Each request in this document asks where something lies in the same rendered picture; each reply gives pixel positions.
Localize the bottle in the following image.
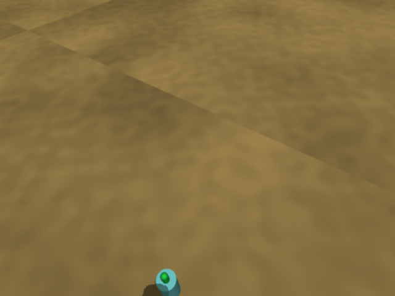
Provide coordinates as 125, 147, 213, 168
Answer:
156, 269, 181, 296

